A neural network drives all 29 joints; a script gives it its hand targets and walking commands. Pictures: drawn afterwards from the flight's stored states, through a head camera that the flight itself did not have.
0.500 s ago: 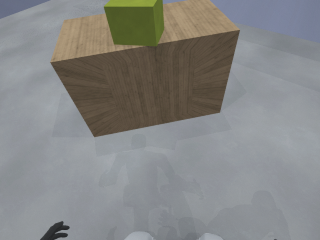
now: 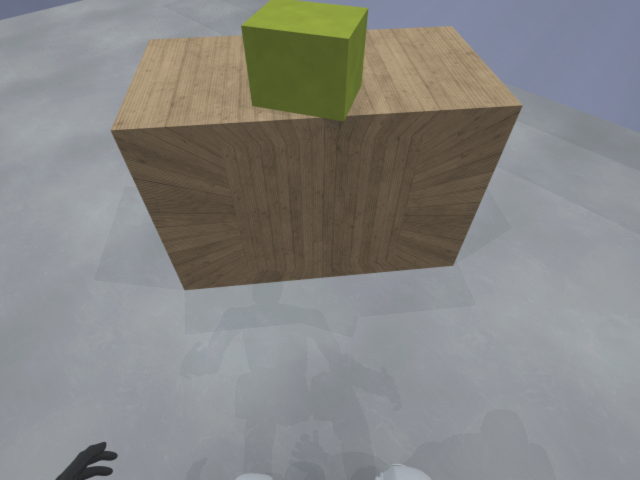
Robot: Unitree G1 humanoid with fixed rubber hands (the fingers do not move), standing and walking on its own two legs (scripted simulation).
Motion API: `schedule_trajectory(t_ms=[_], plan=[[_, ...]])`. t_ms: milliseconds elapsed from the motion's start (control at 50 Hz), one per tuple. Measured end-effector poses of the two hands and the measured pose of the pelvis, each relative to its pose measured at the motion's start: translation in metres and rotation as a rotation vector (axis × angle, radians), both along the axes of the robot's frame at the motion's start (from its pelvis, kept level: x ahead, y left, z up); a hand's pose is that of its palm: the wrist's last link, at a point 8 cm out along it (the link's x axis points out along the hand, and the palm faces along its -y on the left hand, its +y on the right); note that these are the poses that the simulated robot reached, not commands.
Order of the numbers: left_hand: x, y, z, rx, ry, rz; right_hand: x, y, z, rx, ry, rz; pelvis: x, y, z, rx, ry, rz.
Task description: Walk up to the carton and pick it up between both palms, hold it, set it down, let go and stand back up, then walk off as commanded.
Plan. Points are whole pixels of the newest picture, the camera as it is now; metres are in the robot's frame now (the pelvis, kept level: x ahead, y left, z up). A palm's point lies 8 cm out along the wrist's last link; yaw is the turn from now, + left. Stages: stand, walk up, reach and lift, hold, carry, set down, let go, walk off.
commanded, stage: walk up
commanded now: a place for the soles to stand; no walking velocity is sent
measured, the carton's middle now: (308, 58) +1.03 +0.05 +0.05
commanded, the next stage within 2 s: none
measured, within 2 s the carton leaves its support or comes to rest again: neither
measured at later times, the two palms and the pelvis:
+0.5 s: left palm (70, 417) +0.21 +0.36 -0.08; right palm (549, 458) +0.17 -0.28 -0.08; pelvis +0.12 +0.03 +0.01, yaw +3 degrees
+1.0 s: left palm (100, 357) +0.30 +0.35 -0.08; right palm (510, 371) +0.30 -0.28 -0.10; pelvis +0.23 +0.03 +0.00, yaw +4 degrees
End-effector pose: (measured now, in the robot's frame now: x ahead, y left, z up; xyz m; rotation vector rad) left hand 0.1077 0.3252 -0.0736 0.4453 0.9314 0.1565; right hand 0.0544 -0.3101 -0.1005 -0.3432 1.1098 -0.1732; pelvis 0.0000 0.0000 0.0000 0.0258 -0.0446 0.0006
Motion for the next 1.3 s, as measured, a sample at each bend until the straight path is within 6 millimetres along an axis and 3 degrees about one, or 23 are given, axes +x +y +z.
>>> schedule_trajectory(t_ms=[100, 180, 280, 360, 440, 560, 660, 760, 900, 1040, 1180, 1300], plan=[[-0.002, -0.009, 0.001, -0.017, 0.033, 0.042, 0.043, 0.007, -0.003, 0.032, -0.044, 0.023, 0.026, 0.000, 0.003, -0.017, -0.004, 0.013], [0.005, 0.000, 0.001, -0.012, 0.068, 0.052, 0.073, 0.018, 0.000, 0.037, -0.080, 0.045, 0.044, 0.007, 0.004, -0.028, -0.002, 0.015], [0.033, 0.024, -0.008, -0.021, 0.069, 0.054, 0.102, 0.037, 0.002, 0.015, -0.082, 0.055, 0.072, 0.028, 0.000, -0.049, 0.022, 0.023], [0.064, 0.036, -0.009, -0.033, 0.033, 0.065, 0.108, 0.045, 0.005, -0.011, -0.050, 0.059, 0.093, 0.040, 0.000, -0.036, 0.010, 0.044], [0.093, 0.037, -0.007, -0.042, 0.016, 0.054, 0.111, 0.038, 0.015, -0.044, -0.005, 0.048, 0.108, 0.040, 0.006, -0.027, 0.006, 0.047], [0.119, 0.025, -0.011, -0.040, 0.031, 0.045, 0.130, 0.020, 0.018, -0.064, 0.017, 0.046, 0.130, 0.025, 0.005, -0.004, 0.003, 0.047], [0.140, 0.002, -0.012, -0.025, 0.046, 0.043, 0.155, 0.001, 0.005, -0.039, 0.021, 0.048, 0.152, 0.002, -0.001, 0.009, 0.020, 0.043], [0.144, -0.014, -0.001, -0.031, 0.056, 0.072, 0.187, 0.003, -0.002, 0.006, -0.001, 0.056, 0.173, -0.003, 0.005, 0.004, -0.001, 0.049], [0.165, -0.001, 0.008, -0.015, 0.063, 0.090, 0.220, 0.017, -0.005, 0.027, 0.001, 0.060, 0.204, 0.007, 0.009, -0.014, -0.003, 0.058], [0.203, 0.029, -0.008, -0.027, 0.061, 0.099, 0.246, 0.035, -0.004, -0.013, -0.003, 0.063, 0.239, 0.032, 0.000, -0.020, 0.009, 0.068], [0.239, 0.030, -0.011, -0.027, 0.054, 0.083, 0.269, 0.019, 0.011, -0.063, 0.020, 0.053, 0.268, 0.023, 0.001, -0.004, 0.004, 0.069], [0.259, 0.006, -0.014, -0.020, 0.073, 0.087, 0.303, -0.003, 0.001, -0.050, 0.024, 0.059, 0.294, 0.000, -0.004, -0.002, 0.014, 0.070]])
